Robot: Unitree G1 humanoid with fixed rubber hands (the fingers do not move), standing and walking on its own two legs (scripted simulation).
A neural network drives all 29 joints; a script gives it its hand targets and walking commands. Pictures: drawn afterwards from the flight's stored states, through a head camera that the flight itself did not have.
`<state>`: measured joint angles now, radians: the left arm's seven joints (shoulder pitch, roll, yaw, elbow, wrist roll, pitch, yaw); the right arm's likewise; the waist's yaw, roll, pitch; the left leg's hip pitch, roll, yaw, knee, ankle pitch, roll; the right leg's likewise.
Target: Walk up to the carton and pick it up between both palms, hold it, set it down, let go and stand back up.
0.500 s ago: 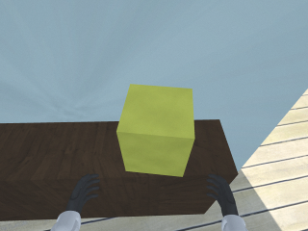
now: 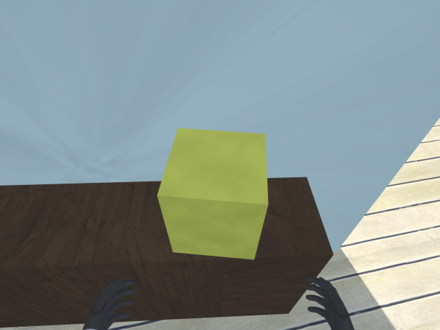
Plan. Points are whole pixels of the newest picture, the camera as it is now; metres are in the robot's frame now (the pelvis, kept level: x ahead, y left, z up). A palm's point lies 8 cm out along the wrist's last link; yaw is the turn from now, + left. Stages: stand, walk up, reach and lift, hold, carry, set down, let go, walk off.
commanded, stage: set down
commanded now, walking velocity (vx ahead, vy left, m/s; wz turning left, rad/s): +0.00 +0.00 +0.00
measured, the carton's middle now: (217, 195) +0.45 +0.02 -0.07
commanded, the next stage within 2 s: let go in 0.20 s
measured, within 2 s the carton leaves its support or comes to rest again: neither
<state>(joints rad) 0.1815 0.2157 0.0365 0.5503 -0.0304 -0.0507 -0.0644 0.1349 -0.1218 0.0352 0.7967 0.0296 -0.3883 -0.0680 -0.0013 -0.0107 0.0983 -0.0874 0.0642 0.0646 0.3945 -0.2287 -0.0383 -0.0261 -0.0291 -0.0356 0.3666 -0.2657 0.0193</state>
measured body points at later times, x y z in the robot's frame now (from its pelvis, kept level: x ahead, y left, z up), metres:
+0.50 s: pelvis -0.02 +0.00 +0.00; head +0.00 +0.00 +0.45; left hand +0.15 +0.22 -0.09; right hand +0.15 -0.23 -0.09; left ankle -0.01 +0.14 -0.74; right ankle -0.04 -0.13 -0.74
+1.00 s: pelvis -0.01 +0.00 +0.00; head -0.02 +0.01 +0.45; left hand +0.10 +0.30 -0.10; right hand +0.10 -0.29 -0.10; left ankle -0.01 +0.14 -0.74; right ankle -0.04 -0.13 -0.74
